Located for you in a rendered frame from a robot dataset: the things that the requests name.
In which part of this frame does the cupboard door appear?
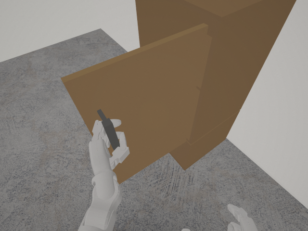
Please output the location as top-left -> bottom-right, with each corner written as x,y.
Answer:
61,23 -> 208,184

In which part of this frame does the robot left hand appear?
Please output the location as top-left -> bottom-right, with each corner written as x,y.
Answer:
89,119 -> 130,176

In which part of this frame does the robot right hand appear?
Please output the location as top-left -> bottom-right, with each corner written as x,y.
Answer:
227,204 -> 259,231

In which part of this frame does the robot left forearm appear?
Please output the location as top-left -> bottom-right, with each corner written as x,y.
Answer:
78,171 -> 123,231

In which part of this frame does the handle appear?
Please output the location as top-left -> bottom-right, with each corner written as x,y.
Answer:
97,109 -> 120,150

